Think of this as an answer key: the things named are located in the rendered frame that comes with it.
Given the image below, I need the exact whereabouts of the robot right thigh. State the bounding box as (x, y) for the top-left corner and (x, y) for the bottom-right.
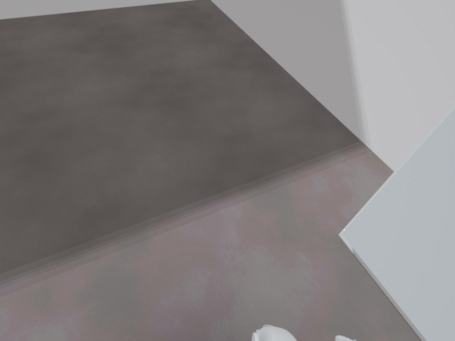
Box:
(252, 326), (297, 341)

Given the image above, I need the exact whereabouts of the fridge door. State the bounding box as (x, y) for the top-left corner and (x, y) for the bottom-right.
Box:
(342, 109), (455, 341)

